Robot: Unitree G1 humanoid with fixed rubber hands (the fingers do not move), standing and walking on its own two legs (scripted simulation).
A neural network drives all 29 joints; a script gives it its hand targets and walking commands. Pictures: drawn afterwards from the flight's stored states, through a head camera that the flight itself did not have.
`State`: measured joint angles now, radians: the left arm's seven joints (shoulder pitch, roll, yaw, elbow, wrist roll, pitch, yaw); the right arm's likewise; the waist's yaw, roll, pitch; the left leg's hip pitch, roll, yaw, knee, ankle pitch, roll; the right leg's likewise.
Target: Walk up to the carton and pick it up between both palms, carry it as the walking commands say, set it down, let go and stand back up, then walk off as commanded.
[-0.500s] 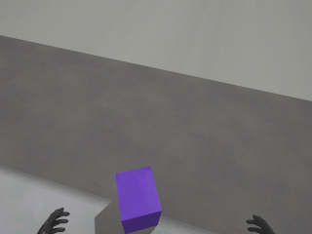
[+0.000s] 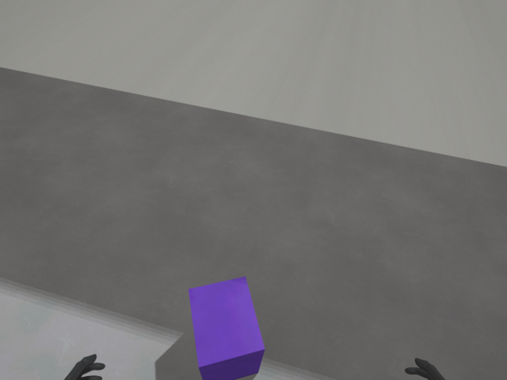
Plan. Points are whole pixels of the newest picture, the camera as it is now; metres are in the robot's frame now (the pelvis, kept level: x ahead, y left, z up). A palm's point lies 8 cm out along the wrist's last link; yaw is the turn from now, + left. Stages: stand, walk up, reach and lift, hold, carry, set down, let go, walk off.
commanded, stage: stand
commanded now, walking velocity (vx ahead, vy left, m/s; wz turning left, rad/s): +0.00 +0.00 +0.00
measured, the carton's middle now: (225, 333) +0.39 +0.07 -0.62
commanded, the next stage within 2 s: walk off in 1.12 s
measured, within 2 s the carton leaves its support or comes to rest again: neither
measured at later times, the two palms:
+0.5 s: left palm out of the picture +0.07 +0.30 -0.11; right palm out of the picture +0.08 -0.31 -0.09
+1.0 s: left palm out of the picture +0.05 +0.31 -0.11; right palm out of the picture +0.07 -0.31 -0.09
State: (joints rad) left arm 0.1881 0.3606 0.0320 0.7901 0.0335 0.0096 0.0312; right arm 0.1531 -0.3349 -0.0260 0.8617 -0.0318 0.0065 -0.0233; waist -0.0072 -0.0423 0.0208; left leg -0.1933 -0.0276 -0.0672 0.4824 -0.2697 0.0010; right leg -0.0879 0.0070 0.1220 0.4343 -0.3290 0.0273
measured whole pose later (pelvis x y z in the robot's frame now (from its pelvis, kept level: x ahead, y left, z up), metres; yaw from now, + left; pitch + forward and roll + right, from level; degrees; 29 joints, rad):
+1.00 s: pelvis -0.03 +0.00 +0.01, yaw +2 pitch -3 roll +0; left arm 0.15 0.39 0.02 0.98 0.02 0.00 0.02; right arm 0.12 -0.38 -0.01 1.04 -0.02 0.00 -0.02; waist 0.00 -0.02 0.04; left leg -0.17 -0.03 -0.10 0.41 -0.19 -0.01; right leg -0.05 0.00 0.09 0.35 -0.26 0.03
